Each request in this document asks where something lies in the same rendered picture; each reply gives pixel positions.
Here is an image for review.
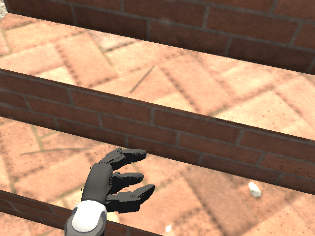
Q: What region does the left robot forearm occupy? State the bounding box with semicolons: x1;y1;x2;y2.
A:
64;200;107;236

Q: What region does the robot left hand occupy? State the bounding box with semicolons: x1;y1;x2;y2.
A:
81;147;156;213

